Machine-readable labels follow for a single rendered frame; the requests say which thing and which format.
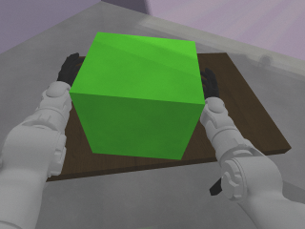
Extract table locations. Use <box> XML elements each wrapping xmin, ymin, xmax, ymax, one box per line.
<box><xmin>46</xmin><ymin>52</ymin><xmax>292</xmax><ymax>196</ymax></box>

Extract right robot hand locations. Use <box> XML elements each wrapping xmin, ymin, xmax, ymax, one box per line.
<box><xmin>200</xmin><ymin>68</ymin><xmax>220</xmax><ymax>100</ymax></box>

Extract left robot forearm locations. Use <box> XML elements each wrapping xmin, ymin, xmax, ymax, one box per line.
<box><xmin>0</xmin><ymin>81</ymin><xmax>72</xmax><ymax>171</ymax></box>

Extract left robot upper arm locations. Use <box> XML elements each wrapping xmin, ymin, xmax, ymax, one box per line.
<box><xmin>0</xmin><ymin>125</ymin><xmax>67</xmax><ymax>229</ymax></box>

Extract carton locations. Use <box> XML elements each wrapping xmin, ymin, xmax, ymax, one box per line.
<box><xmin>69</xmin><ymin>31</ymin><xmax>206</xmax><ymax>160</ymax></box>

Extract right robot upper arm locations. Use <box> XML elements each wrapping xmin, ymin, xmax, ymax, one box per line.
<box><xmin>220</xmin><ymin>156</ymin><xmax>305</xmax><ymax>229</ymax></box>

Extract right robot forearm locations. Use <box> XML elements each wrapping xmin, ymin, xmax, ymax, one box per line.
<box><xmin>199</xmin><ymin>96</ymin><xmax>283</xmax><ymax>192</ymax></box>

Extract left robot hand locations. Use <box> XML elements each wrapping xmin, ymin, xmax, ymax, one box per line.
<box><xmin>56</xmin><ymin>52</ymin><xmax>85</xmax><ymax>86</ymax></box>

